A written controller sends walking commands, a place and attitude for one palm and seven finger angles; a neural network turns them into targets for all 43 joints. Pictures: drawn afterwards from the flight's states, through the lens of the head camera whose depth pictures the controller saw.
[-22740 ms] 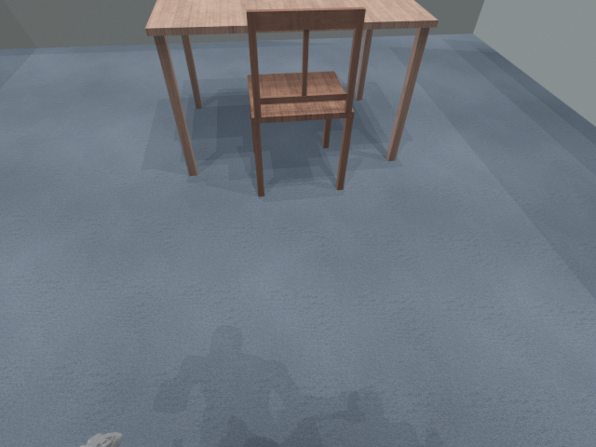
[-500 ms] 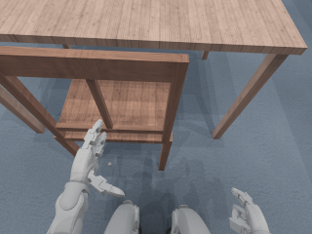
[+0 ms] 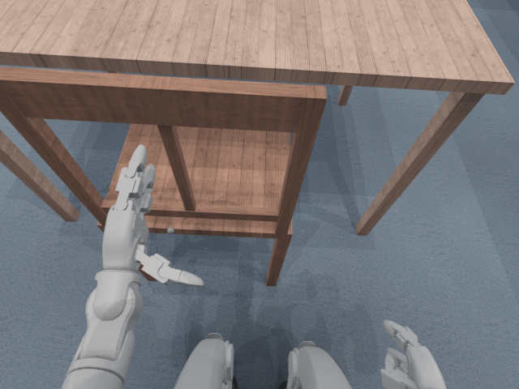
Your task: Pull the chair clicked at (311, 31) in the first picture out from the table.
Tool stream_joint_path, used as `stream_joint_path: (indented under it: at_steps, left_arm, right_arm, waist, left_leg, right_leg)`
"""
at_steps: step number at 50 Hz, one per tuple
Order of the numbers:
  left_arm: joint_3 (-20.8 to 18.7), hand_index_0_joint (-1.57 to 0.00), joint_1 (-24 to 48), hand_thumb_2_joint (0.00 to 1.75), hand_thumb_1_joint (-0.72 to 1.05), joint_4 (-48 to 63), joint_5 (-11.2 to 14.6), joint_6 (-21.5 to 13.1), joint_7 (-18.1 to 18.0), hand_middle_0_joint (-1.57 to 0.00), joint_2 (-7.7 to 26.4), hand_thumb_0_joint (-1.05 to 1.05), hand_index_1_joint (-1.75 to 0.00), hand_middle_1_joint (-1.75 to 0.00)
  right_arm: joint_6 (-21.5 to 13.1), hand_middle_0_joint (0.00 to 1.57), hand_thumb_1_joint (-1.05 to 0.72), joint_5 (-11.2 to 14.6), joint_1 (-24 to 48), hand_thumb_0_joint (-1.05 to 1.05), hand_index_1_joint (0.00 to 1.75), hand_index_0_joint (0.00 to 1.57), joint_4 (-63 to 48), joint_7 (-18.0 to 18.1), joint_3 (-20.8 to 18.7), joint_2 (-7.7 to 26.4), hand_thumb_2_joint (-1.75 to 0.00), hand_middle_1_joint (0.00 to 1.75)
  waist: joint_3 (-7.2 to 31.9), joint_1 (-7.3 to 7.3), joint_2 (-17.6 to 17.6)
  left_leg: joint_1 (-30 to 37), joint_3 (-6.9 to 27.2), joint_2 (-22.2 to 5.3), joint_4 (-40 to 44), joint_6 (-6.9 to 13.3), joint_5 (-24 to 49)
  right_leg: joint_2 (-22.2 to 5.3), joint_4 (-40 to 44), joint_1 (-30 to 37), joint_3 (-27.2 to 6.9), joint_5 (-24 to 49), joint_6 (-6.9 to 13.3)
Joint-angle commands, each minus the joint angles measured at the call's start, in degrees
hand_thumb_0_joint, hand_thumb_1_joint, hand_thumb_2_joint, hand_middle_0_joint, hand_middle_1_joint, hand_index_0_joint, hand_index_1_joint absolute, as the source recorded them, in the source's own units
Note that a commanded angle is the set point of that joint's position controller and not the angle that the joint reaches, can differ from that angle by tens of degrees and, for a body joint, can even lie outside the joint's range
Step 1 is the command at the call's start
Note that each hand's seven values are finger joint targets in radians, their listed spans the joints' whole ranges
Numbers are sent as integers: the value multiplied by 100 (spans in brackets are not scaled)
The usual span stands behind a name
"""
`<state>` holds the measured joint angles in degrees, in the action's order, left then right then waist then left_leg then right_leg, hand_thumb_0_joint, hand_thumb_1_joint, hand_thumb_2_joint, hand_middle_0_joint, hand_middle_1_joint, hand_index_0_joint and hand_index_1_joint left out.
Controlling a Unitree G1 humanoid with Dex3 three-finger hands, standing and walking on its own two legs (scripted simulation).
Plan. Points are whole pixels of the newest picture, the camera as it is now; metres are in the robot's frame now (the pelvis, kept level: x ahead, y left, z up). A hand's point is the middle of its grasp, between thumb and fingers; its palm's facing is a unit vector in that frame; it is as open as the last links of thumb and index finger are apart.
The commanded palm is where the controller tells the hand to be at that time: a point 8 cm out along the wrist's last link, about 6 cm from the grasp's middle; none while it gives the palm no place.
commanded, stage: push the fingers through the gap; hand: left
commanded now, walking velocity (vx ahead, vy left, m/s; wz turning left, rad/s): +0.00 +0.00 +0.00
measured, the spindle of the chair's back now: (180, 172) +0.46 +0.15 +0.01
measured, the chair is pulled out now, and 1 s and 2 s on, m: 0.00 0.00 0.00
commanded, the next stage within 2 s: hook a spindle and tug to test in 1.30 s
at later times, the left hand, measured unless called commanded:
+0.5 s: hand (183, 213) +0.38 +0.14 +0.01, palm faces -0.02 -1.00 -0.02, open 16.9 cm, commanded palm +0.37 +0.19 +0.03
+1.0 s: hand (178, 180) +0.42 +0.15 +0.04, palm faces +0.02 -1.00 -0.06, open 17.0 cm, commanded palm +0.40 +0.19 +0.02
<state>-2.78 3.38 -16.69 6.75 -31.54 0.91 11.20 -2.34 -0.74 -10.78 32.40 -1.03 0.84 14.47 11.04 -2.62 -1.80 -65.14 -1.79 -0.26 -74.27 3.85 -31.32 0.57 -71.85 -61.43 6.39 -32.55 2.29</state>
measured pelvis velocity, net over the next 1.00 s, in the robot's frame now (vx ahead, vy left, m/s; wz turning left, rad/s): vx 0.00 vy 0.00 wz -0.02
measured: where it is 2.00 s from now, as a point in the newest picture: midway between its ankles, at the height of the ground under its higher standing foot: outside the picture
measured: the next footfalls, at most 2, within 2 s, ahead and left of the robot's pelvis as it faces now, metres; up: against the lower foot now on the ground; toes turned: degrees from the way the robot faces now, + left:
none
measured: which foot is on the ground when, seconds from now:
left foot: down 0.00-1.00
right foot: down 0.00-1.00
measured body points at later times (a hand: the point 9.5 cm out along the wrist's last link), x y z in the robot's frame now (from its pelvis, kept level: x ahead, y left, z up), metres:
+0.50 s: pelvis +0.00 +0.00 +0.01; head +0.12 +0.02 +0.44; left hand +0.37 +0.19 +0.01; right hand +0.12 -0.25 -0.11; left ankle +0.03 +0.08 -0.62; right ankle +0.02 -0.10 -0.62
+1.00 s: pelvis +0.00 +0.00 +0.00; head +0.12 +0.01 +0.44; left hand +0.42 +0.20 +0.04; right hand +0.10 -0.26 -0.11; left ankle +0.03 +0.08 -0.62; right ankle +0.02 -0.10 -0.62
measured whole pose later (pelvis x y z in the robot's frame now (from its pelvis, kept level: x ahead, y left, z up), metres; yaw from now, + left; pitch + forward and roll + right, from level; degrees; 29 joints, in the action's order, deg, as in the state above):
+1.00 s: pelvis +0.00 +0.00 +0.00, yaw -1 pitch +24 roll -3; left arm -10.2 26.7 -42.8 6.5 -29.5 2.8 14.8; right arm 1.6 -0.5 -13.9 35.3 -1.8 0.9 14.4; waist 10.2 -5.2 -2.0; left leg -65.9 -2.4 -0.8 -72.7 3.8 -30.6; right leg 1.2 -70.2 -62.6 5.6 -31.4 2.2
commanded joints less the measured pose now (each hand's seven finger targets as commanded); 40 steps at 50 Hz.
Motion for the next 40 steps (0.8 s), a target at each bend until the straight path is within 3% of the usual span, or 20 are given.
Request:
stream_joint_path:
  at_steps: [1, 4, 5, 7, 8, 11, 13, 15, 18, 20, 22, 23, 25, 27, 29, 31, 33, 35, 38, 40]
  left_arm:
    - [35, -6, 1015, 30, -50, -483, -11, 634, 307, -6, 240, 0, -8, -8]
    - [-129, -6, 1569, 30, -50, 568, 280, 697, 490, -6, 472, 0, -8, -8]
    - [-92, -6, 2008, 30, -50, 1097, 343, 553, 465, -6, 518, 0, -8, -8]
    - [-381, -6, 2258, 30, -50, 1745, 438, 183, 245, -6, 803, 0, -8, -8]
    - [-510, -6, 2231, 30, -50, 1686, 413, 37, 104, -6, 924, 0, -8, -8]
    - [-337, -6, 2215, 30, -50, 714, 144, -205, -194, -6, 591, 0, -8, -8]
    - [-395, -6, 1984, 30, -50, -437, -74, -62, -201, -6, 593, 0, -8, -8]
    - [-323, -6, 2062, 30, -50, -1165, -167, 205, -64, -6, 518, 0, -8, -8]
    - [-297, -6, 2309, 30, -50, -1129, -68, 489, 179, -6, 492, 0, -8, -8]
    - [-516, -6, 2605, 30, -50, -332, 128, 392, 236, -6, 721, 0, -8, -8]
    - [-632, -6, 3094, 30, -50, 480, 271, 119, 172, -6, 889, 0, -8, -8]
    - [-620, -6, 3231, 30, -50, 661, 304, -2, 115, -6, 909, 0, -8, -8]
    - [-825, -6, 3159, 30, -50, 631, 268, -221, -16, -6, 1087, 0, -8, -8]
    - [-640, -6, 3069, 30, -50, -35, 117, -263, -58, -6, 882, 0, -8, -8]
    - [-501, -6, 2878, 30, -50, -954, -48, -137, -5, -6, 695, 0, -8, -8]
    - [-460, -6, 2829, 30, -50, -1549, -79, 86, 131, -6, 610, 0, -8, -8]
    - [-409, -6, 2848, 30, -50, -1733, 15, 274, 301, -6, 493, 0, -8, -8]
    - [-653, -6, 3094, 30, -50, -1425, 143, 307, 394, -6, 757, 0, -8, -8]
    - [-918, -6, 3772, 30, -50, -495, 281, 4, 319, -6, 1122, 0, -8, -8]
    - [-1122, -6, 3923, 30, -50, -119, 247, -256, 171, -6, 1352, 0, -8, -8]
  right_arm:
    - [59, 20, -90, 210, -5, 0, 30, 20, -864, 21, -268, 944, -90, 30]
    - [72, 20, -90, 231, -131, 0, 30, 20, -989, 113, -319, 947, -90, 30]
    - [33, 20, -90, 220, -124, 0, 30, 20, -979, 149, -316, 918, -90, 30]
    - [-79, 20, -90, 164, -197, 0, 30, 20, -858, 196, -307, 854, -90, 30]
    - [-104, 20, -90, 127, -225, 0, 30, 20, -770, 215, -299, 857, -90, 30]
    - [-127, 20, -90, 30, -276, 0, 30, 20, -462, 142, -283, 794, -90, 30]
    - [-44, 20, -90, 23, -317, 0, 30, 20, -384, 77, -284, 842, -90, 30]
    - [77, 20, -90, 68, -321, 0, 30, 20, -441, 32, -270, 907, -90, 30]
    - [188, 20, -90, 137, -366, 0, 30, 20, -627, 18, -302, 955, -90, 30]
    - [199, 20, -90, 134, -396, 0, 30, 20, -720, 44, -328, 933, -90, 30]
    - [142, 20, -90, 127, -407, 0, 30, 20, -711, 86, -333, 871, -90, 30]
    - [100, 20, -90, 103, -432, 0, 30, 20, -671, 96, -332, 864, -90, 30]
    - [43, 20, -90, 76, -499, 0, 30, 20, -486, 114, -340, 841, -90, 30]
    - [50, 20, -90, 48, -505, 0, 30, 20, -349, 89, -317, 824, -90, 30]
    - [97, 20, -90, 41, -576, 0, 30, 20, -248, 55, -315, 846, -90, 30]
    - [177, 20, -90, 67, -594, 0, 30, 20, -263, 27, -333, 906, -90, 30]
    - [226, 20, -90, 105, -630, 0, 30, 20, -346, 4, -343, 929, -90, 30]
    - [259, 20, -90, 127, -635, 0, 30, 20, -421, 20, -362, 954, -90, 30]
    - [201, 20, -90, 102, -623, 0, 30, 20, -458, 60, -348, 895, -90, 30]
    - [150, 20, -90, 60, -653, 0, 30, 20, -399, 74, -346, 839, -90, 30]
  waist:
    - [1281, -177, 162]
    - [2301, -88, -158]
    - [2554, -88, -431]
    - [2838, -52, -489]
    - [2669, -109, -310]
    - [1981, -286, -114]
    - [1385, -324, 150]
    - [1116, -343, 282]
    - [1644, -226, -177]
    - [2393, -104, -381]
    - [2933, -98, -500]
    - [3017, -188, -440]
    - [2917, -202, -359]
    - [2312, -342, -153]
    - [1760, -435, 55]
    - [1480, -442, 144]
    - [1600, -393, 12]
    - [2049, -316, -66]
    - [2703, -256, -449]
    - [3038, -212, -485]
  left_leg:
    - [1282, 579, 42, 1240, -223, 698]
    - [2070, 669, -51, 1279, -244, 1348]
    - [2406, 727, -75, 1278, -273, 1637]
    - [2805, 798, -118, 1267, -312, 2092]
    - [2727, 828, -145, 1237, -323, 2210]
    - [2229, 851, -145, 1094, -314, 1905]
    - [1590, 760, -90, 1077, -275, 1350]
    - [1265, 695, -40, 1155, -263, 891]
    - [1681, 628, -8, 1257, -270, 1190]
    - [2193, 635, -46, 1232, -306, 1805]
    - [2637, 667, -86, 1176, -327, 2322]
    - [2701, 707, -111, 1123, -318, 2472]
    - [2714, 724, -133, 1079, -337, 2664]
    - [2219, 688, -118, 1032, -302, 2285]
    - [1814, 647, -98, 1020, -275, 1980]
    - [1516, 595, -62, 1070, -265, 1550]
    - [1620, 556, -32, 1131, -250, 1617]
    - [1840, 534, -39, 1106, -261, 1898]
    - [2237, 541, -44, 1028, -272, 2362]
    - [2470, 557, -58, 1000, -292, 2677]
  right_leg:
    - [22, 1174, 747, -412, 661, -39]
    - [19, 1180, 975, -428, 1132, -41]
    - [9, 1141, 947, -428, 1286, -38]
    - [45, 1098, 983, -410, 1498, -39]
    - [71, 1044, 874, -382, 1547, -47]
    - [73, 915, 420, -315, 1307, -79]
    - [69, 957, 338, -316, 991, -70]
    - [52, 1030, 353, -329, 752, -58]
    - [42, 1114, 603, -384, 1007, -11]
    - [41, 1078, 893, -431, 1470, -12]
    - [53, 1037, 1094, -466, 1857, -30]
    - [66, 993, 1076, -456, 1960, -57]
    - [84, 961, 1022, -452, 2089, -70]
    - [87, 963, 854, -435, 1864, -87]
    - [85, 986, 674, -413, 1698, -87]
    - [71, 1072, 605, -410, 1406, -78]
    - [68, 1138, 714, -423, 1486, -46]
    - [61, 1123, 916, -461, 1758, -46]
    - [63, 1033, 1134, -536, 2132, -56]
    - [76, 974, 1280, -563, 2369, -68]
